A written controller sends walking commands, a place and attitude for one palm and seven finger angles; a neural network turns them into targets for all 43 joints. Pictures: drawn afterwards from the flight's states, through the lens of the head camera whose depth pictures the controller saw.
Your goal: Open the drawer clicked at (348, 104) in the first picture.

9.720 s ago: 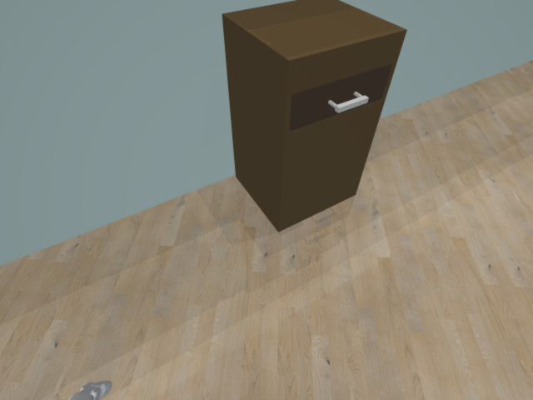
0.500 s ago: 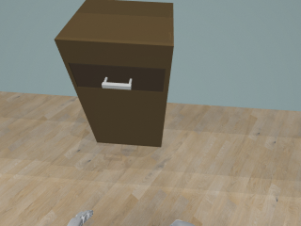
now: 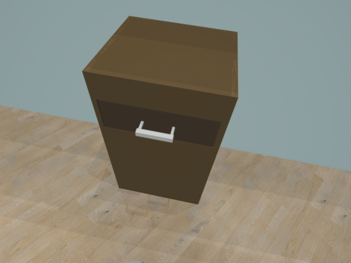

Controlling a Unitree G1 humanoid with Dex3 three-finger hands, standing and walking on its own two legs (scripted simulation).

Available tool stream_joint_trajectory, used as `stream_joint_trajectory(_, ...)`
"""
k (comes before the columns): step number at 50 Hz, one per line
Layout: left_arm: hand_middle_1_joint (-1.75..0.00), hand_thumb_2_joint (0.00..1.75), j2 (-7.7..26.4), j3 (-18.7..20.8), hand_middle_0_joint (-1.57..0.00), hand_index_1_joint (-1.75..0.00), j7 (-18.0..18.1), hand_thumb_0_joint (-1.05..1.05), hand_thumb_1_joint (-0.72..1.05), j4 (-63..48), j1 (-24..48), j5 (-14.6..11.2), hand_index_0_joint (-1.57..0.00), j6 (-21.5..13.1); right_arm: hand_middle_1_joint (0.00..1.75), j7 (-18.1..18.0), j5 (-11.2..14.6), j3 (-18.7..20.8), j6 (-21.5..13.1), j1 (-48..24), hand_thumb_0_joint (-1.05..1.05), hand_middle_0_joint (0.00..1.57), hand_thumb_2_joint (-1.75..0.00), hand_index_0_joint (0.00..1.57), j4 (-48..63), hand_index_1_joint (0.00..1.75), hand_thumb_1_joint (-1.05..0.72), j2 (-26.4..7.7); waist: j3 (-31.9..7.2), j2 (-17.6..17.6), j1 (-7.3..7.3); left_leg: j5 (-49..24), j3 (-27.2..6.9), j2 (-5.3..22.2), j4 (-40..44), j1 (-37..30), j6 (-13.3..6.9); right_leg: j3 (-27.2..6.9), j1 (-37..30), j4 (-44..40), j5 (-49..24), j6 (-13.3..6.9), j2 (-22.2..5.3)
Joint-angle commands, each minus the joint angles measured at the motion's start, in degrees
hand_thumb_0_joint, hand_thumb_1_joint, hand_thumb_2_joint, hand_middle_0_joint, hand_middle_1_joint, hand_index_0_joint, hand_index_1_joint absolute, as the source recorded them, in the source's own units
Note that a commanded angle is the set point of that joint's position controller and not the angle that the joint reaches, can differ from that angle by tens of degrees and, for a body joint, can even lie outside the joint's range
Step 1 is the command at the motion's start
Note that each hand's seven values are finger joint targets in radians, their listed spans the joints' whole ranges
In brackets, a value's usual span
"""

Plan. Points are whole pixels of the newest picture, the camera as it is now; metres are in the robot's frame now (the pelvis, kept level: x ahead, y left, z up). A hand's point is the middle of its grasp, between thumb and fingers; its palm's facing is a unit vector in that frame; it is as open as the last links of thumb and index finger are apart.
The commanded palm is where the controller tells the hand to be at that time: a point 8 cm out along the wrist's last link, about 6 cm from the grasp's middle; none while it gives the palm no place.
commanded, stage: come to a stop and stand still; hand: left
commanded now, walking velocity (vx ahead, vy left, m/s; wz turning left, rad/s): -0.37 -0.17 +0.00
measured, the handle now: (155, 131) +0.55 +0.13 -0.12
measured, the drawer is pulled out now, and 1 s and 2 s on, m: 0.00 0.00 0.00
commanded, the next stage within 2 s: look again from close up in 1.36 s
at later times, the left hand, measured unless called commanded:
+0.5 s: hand out of the picture +0.06 +0.11 -0.14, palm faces +0.04 -0.96 -0.29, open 7.4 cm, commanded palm none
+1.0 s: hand out of the picture -0.05 +0.16 -0.17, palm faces +0.12 -0.97 -0.22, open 7.4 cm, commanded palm none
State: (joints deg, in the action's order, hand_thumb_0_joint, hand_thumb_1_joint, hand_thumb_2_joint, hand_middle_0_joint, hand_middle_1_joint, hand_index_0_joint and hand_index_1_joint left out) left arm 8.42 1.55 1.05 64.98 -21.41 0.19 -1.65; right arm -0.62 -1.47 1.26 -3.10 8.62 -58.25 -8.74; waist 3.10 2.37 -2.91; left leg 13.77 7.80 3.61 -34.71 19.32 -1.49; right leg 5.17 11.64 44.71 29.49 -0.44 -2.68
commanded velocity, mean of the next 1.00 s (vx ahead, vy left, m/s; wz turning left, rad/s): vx -0.04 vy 0.07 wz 0.00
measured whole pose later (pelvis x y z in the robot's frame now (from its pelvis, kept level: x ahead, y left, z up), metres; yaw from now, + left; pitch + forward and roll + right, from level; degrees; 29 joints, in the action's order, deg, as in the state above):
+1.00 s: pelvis -0.04 -0.03 +0.01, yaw +2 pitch +0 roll +1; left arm 11.7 3.1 1.3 61.6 -16.7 1.0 3.1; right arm -0.9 -1.0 1.3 1.4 13.0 -58.3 -9.3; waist 0.9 2.4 -2.4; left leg 17.4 1.3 0.7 -27.4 10.5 0.4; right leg 2.8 21.3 36.2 19.0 0.9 -4.2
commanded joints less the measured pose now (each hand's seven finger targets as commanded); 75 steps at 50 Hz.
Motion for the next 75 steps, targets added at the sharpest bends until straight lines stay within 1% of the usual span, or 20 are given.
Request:
stream_joint_trajectory(1, -0.30, 0.90, 2.62, 0.34, -0.20, -0.30, 0.91, 0.00, 0.90, -2.36, -0.84, 0.20, -0.20, 1.09, 0.30, -2.50, 0.37, 0.87, 1.08, 6.51, 0.00, 0.20, -0.90, 0.20, -0.60, 0.30, -0.90, -8.28, -2.35, -11.13, 3.26, -49.41, -14.94, 18.30, 14.47, -11.10, -8.49, -4.52, 9.30, 7.91, 2.69, 1.67, -3.00)
stream_joint_trajectory(10, -0.30, 0.90, 4.08, 2.89, -0.20, -0.30, 0.21, 0.00, 0.90, -7.91, 1.47, 1.01, -0.20, 4.87, 0.30, -2.55, 0.15, 4.04, 3.53, 1.57, 0.00, 0.20, -0.90, 0.20, 2.46, 0.30, -0.90, -10.94, -6.55, -11.66, 2.61, -34.59, -9.09, 16.21, 13.74, -9.25, -8.21, -4.00, 12.68, 13.11, -4.47, 2.47, -0.49)
stream_joint_trajectory(13, -0.30, 0.90, 3.66, 2.69, -0.20, -0.30, 0.04, 0.00, 0.90, -9.37, 2.30, 0.82, -0.20, 4.38, 0.30, -1.89, -0.24, 4.52, 3.98, -0.64, 0.00, 0.20, -0.90, 0.20, 3.26, 0.30, -0.90, -11.18, -6.29, -16.48, 2.24, -26.23, -8.32, 14.50, 12.89, -7.52, -6.77, -1.92, 8.66, 2.74, -6.31, 1.94, -0.44)
stream_joint_trajectory(16, -0.30, 0.90, 4.93, 2.71, -0.20, -0.30, 0.17, 0.00, 0.90, -8.27, -1.69, 1.04, -0.20, 2.83, 0.30, -1.04, 0.18, 4.42, 4.56, -0.37, 0.00, 0.20, -0.90, 0.20, 3.40, 0.30, -0.90, -9.96, -7.44, -11.42, 0.16, -9.55, -6.92, 9.76, 6.75, -2.88, -2.70, -0.54, -1.78, -15.32, -18.08, 2.10, 0.04)
stream_joint_trajectory(18, -0.30, 0.90, 13.66, 3.22, -0.20, -0.30, 0.71, 0.00, 0.90, -9.71, 1.87, 2.05, -0.20, 1.31, 0.30, -0.18, 1.00, 2.98, 5.25, 2.55, 0.00, 0.20, -0.90, 0.20, 5.08, 0.30, -0.90, -2.36, -3.23, 14.73, 1.54, 18.02, -3.79, -2.11, -10.31, 6.55, 3.41, -22.67, 1.89, -28.85, -27.27, -3.20, -17.68)
stream_joint_trajectory(19, -0.30, 0.90, 14.39, 3.10, -0.20, -0.30, 0.64, 0.00, 0.90, -11.01, 3.16, 1.62, -0.20, 1.66, 0.30, -0.22, 0.84, 3.46, 6.09, 1.70, 0.00, 0.20, -0.90, 0.20, 5.37, 0.30, -0.90, -4.83, -2.16, 10.39, 0.46, 19.13, -8.45, -1.26, -15.29, 3.03, 2.81, -23.07, 8.52, -31.40, -22.88, -7.77, -20.58)
stream_joint_trajectory(24, -0.30, 0.90, 11.92, 3.37, -0.20, -0.30, 1.13, 0.00, 0.90, -11.66, 8.65, 1.01, -0.20, 1.46, 0.30, 0.54, 0.14, 4.11, 6.38, 5.53, 0.00, 0.20, -0.90, 0.20, 2.07, 0.30, -0.90, -7.91, -0.93, 7.87, 2.45, 6.92, -11.06, -1.71, -27.67, 10.04, 3.53, -17.11, 2.56, -29.67, -21.77, -5.71, -15.89)
stream_joint_trajectory(31, -0.30, 0.90, 11.76, 3.84, -0.20, -0.30, 2.07, 0.00, 0.90, -9.80, 2.71, 1.09, -0.20, 1.26, 0.30, 0.77, -0.13, 3.55, 6.92, 3.89, 0.00, 0.20, -0.90, 0.20, 3.14, 0.30, -0.90, -7.44, -3.67, 5.72, -0.62, 5.88, -11.19, -1.99, -26.08, 12.83, 5.50, -16.70, -7.21, -28.19, -27.41, -7.65, -17.72)
stream_joint_trajectory(40, -0.30, 0.90, 13.03, 3.94, -0.20, -0.30, 0.97, 0.00, 0.90, -9.20, 4.50, 2.07, -0.20, 2.14, 0.30, 0.82, 0.89, 2.42, 5.45, 5.21, 0.00, 0.20, -0.90, 0.20, 3.02, 0.30, -0.90, -5.68, -3.66, 11.79, -0.27, 10.24, -5.96, -3.03, -5.72, 0.44, 3.62, -14.52, -0.94, -31.18, -14.28, -7.57, -13.99)
stream_joint_trajectory(43, -0.30, 0.90, 12.65, 3.84, -0.20, -0.30, 0.88, 0.00, 0.90, -8.30, 6.75, 1.59, -0.20, 2.64, 0.30, 0.29, 1.02, 1.94, 4.55, 10.54, 0.00, 0.20, -0.90, 0.20, 0.95, 0.30, -0.90, -4.80, -4.17, 10.30, 2.63, 2.71, -4.21, -3.82, 6.65, -10.10, 2.83, -11.86, 5.30, -28.69, -9.94, -4.87, -11.29)
stream_joint_trajectory(45, -0.30, 0.90, 9.47, 2.86, -0.20, -0.30, 0.76, 0.00, 0.90, -8.39, 7.11, 0.82, -0.20, 3.09, 0.30, -0.12, 0.95, 1.88, 3.61, 13.50, 0.00, 0.20, -0.90, 0.20, -0.12, 0.30, -0.90, -6.64, -4.40, -0.23, 4.06, 2.03, -8.78, 0.22, 15.24, -16.44, 1.93, -8.22, 12.43, -21.23, -5.09, -1.69, -6.70)
stream_joint_trajectory(46, -0.30, 0.90, 6.50, 2.25, -0.20, -0.30, 0.47, 0.00, 0.90, -8.58, 5.88, 0.40, -0.20, 3.42, 0.30, -0.36, 0.36, 2.45, 3.39, 11.85, 0.00, 0.20, -0.90, 0.20, 0.77, 0.30, -0.90, -10.09, -2.09, -13.23, 3.41, 10.20, -20.90, 8.91, 21.97, -11.80, -0.88, -3.89, 15.26, -13.57, -4.41, 0.52, -1.79)
stream_joint_trajectory(47, -0.30, 0.90, 5.05, 1.93, -0.20, -0.30, 0.49, 0.00, 0.90, -8.63, 6.63, 0.64, -0.20, 3.46, 0.30, -0.65, 0.38, 2.64, 3.65, 8.98, 0.00, 0.20, -0.90, 0.20, 2.21, 0.30, -0.90, -12.24, 1.98, -17.26, 3.11, 15.11, -26.08, 14.25, 27.89, -1.98, -3.81, -1.36, 13.03, -7.72, -3.65, 1.23, 0.09)
stream_joint_trajectory(51, -0.30, 0.90, 5.22, 1.45, -0.20, -0.30, -0.05, 0.00, 0.90, -5.05, 3.90, 1.29, -0.20, 3.51, 0.30, -1.73, 0.41, 0.74, 3.03, 2.48, 0.00, 0.20, -0.90, 0.20, 1.87, 0.30, -0.90, -7.81, 2.86, -16.08, 0.43, 3.10, -16.80, 7.79, 25.00, -0.04, -4.93, -4.36, 8.77, 0.74, -7.92, 1.14, -0.56)
stream_joint_trajectory(56, -0.30, 0.90, 4.00, 0.18, -0.20, -0.30, 0.17, 0.00, 0.90, -3.20, 2.81, 0.50, -0.20, 1.54, 0.30, -2.18, 0.82, 0.73, 2.32, 8.12, 0.00, 0.20, -0.90, 0.20, -1.35, 0.30, -0.90, -7.46, -2.51, -7.42, 1.40, -23.49, -13.29, 5.80, 13.25, -12.11, -3.80, -3.28, 2.04, -21.14, -17.78, 1.99, -0.36)
stream_joint_trajectory(59, -0.30, 0.90, 7.21, 0.08, -0.20, -0.30, 0.87, 0.00, 0.90, -1.89, 1.94, 0.39, -0.20, 0.61, 0.30, -1.78, 1.64, 0.24, 1.84, 9.64, 0.00, 0.20, -0.90, 0.20, -2.02, 0.30, -0.90, -4.76, -4.52, -0.79, 2.68, -14.20, -10.55, 1.49, 11.37, -8.66, 0.28, -9.35, -5.35, -22.15, -38.25, -0.96, -6.72)
stream_joint_trajectory(62, -0.30, 0.90, 5.76, -0.30, -0.20, -0.30, 1.06, 0.00, 0.90, -1.21, 3.17, 0.19, -0.20, 0.53, 0.30, -1.94, 1.24, 0.26, 2.11, 9.92, 0.00, 0.20, -0.90, 0.20, -3.41, 0.30, -0.90, -5.22, -4.72, 4.36, 2.96, -14.68, -10.12, 1.94, 11.72, -12.02, 0.98, -8.00, -3.29, -21.26, -36.76, -1.39, -5.24)
stream_joint_trajectory(72, -0.30, 0.90, 4.97, -0.55, -0.20, -0.30, 1.05, 0.00, 0.90, -0.75, 4.14, 0.04, -0.20, 1.41, 0.30, -1.97, 1.11, -0.73, 1.94, 11.39, 0.00, 0.20, -0.90, 0.20, -6.07, 0.30, -0.90, -3.94, 1.09, -3.26, 2.44, -8.79, -11.08, 2.09, 16.31, -8.85, 0.49, -7.28, -2.48, -24.54, -23.87, -0.54, -3.38)
stream_joint_trajectory(73, -0.30, 0.90, 6.82, -0.85, -0.20, -0.30, 3.55, 0.00, 0.90, 0.48, -0.69, 1.03, -0.20, -0.63, 0.30, -1.06, 1.39, -0.64, 0.88, 6.33, 0.00, 0.20, -0.90, 0.20, -1.89, 0.30, -0.90, -6.60, 1.53, -0.64, 0.77, -15.56, -8.20, 2.66, 4.18, -5.27, 1.64, -9.24, -1.74, -21.34, -47.49, -0.57, -6.31)
stream_joint_trajectory(75, -0.30, 0.90, 8.06, -0.42, -0.20, -0.30, 2.75, 0.00, 0.90, -1.91, 0.47, 0.60, -0.20, -1.56, 0.30, -0.93, 0.86, -1.10, 1.15, 11.87, 0.00, 0.20, -0.90, 0.20, -0.21, 0.30, -0.90, -3.26, -7.03, 1.00, 3.85, -4.64, -8.45, -0.34, 6.32, -6.40, 0.85, -9.13, -8.56, -16.67, -56.16, -2.26, -8.47)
